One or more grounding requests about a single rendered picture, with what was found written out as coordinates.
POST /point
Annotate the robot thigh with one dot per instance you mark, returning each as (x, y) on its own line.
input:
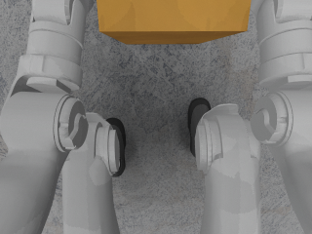
(232, 177)
(87, 183)

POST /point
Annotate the robot right thigh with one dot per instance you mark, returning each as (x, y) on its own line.
(232, 177)

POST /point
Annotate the robot right forearm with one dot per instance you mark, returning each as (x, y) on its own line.
(284, 34)

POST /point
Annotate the robot left thigh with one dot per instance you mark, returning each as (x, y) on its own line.
(87, 183)

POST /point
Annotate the robot left forearm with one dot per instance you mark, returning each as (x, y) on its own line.
(56, 37)

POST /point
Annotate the robot right upper arm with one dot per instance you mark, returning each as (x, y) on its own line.
(282, 119)

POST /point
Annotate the robot left upper arm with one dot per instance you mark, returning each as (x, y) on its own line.
(39, 129)

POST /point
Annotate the carton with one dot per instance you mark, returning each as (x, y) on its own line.
(172, 22)

